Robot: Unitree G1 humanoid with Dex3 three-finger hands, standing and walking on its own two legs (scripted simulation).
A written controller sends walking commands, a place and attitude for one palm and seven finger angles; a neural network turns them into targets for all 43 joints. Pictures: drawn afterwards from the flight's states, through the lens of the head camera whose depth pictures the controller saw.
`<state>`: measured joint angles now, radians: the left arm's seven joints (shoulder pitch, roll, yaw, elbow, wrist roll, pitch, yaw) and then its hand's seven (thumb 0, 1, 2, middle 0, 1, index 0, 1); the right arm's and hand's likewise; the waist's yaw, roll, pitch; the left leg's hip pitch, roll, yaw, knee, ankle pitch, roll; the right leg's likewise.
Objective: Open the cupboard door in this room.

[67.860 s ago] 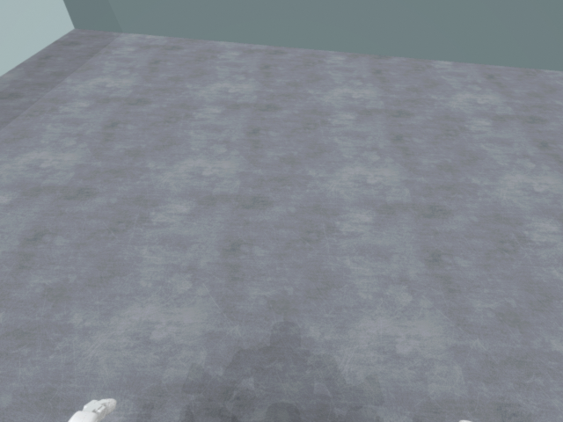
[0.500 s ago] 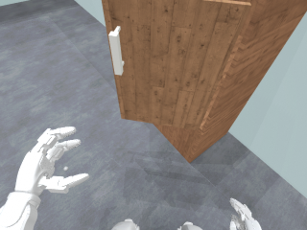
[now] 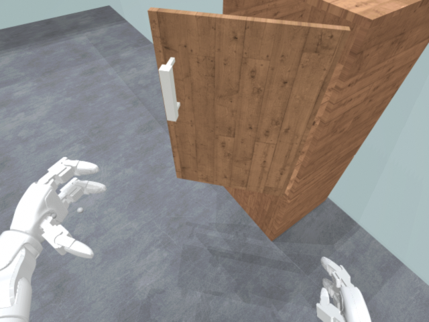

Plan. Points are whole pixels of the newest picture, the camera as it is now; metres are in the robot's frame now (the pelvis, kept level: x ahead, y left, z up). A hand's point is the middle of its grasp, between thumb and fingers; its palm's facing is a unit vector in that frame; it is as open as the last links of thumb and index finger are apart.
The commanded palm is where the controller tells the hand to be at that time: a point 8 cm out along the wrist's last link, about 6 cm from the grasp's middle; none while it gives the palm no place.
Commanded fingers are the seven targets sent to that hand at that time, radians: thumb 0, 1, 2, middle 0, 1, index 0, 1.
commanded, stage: raise the hand with hooked fingers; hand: left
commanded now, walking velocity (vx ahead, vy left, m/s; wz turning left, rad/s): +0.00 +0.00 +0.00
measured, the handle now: (172, 90) +0.61 +0.16 +0.09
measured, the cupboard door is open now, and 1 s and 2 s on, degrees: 43 43 43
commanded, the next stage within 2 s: move the hooked fingers beside the handle in 0.68 s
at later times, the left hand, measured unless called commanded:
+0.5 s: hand (85, 189) +0.30 +0.25 +0.11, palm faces -0.08 -1.00 -0.04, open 14.0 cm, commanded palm +0.27 +0.30 +0.11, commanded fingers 0.00 -0.50 0.30 -0.30 -1.20 -0.30 -1.20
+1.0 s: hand (92, 179) +0.32 +0.24 +0.11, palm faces -0.09 -1.00 -0.02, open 14.0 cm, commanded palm +0.30 +0.29 +0.11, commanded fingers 0.00 -0.50 0.30 -0.30 -1.20 -0.30 -1.20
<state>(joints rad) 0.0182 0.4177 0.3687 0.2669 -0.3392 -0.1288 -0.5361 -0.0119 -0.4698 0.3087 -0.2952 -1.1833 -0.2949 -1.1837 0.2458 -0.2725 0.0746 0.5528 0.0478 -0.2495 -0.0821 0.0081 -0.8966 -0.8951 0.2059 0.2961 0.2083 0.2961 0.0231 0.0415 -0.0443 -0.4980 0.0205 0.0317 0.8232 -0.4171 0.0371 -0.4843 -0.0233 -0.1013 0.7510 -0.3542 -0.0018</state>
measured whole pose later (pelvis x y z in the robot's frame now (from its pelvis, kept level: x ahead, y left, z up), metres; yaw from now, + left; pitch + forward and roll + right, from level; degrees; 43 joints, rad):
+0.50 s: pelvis +0.00 -0.02 +0.01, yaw -1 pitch +5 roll -1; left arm -0.08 0.45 0.45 0.41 -0.37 -0.17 -0.60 -0.02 -0.50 0.30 -0.30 -1.20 -0.30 -1.20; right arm 0.29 -0.31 0.04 0.57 0.05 -0.22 -0.08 0.01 -0.90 -0.90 0.20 0.30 0.21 0.30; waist 0.00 0.03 -0.03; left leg -0.44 0.03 0.05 0.73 -0.38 0.01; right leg -0.46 -0.01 -0.08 0.70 -0.33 -0.02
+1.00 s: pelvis -0.01 -0.02 +0.01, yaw +0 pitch +5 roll -1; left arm -0.28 0.47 0.40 0.58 -0.33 -0.18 -0.60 -0.02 -0.50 0.29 -0.30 -1.20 -0.30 -1.20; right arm 0.27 -0.30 0.07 0.60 0.06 -0.22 -0.11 0.01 -0.90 -0.90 0.21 0.30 0.21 0.30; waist 0.01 0.03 -0.02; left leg -0.48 0.03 0.03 0.76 -0.36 0.02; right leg -0.48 -0.01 -0.10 0.71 -0.32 -0.02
